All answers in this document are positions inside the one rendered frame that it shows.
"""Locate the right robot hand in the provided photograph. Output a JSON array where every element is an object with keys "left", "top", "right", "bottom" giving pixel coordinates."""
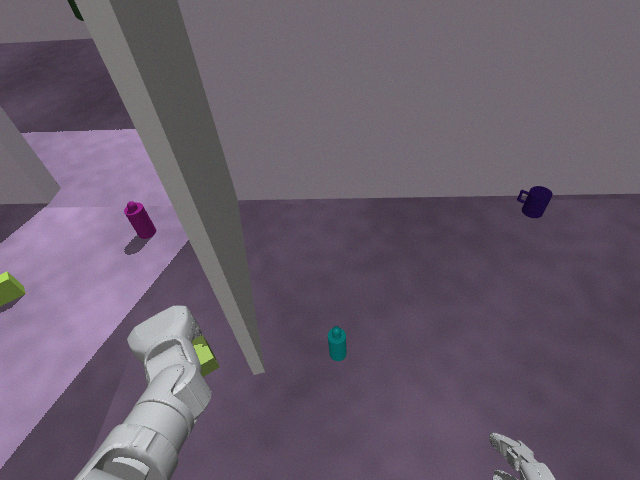
[{"left": 489, "top": 433, "right": 556, "bottom": 480}]

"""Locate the left robot arm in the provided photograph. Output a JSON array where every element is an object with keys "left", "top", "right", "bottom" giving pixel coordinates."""
[{"left": 74, "top": 336, "right": 212, "bottom": 480}]

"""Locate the left robot hand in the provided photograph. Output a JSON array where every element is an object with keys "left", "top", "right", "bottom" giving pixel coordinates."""
[{"left": 127, "top": 305, "right": 202, "bottom": 363}]

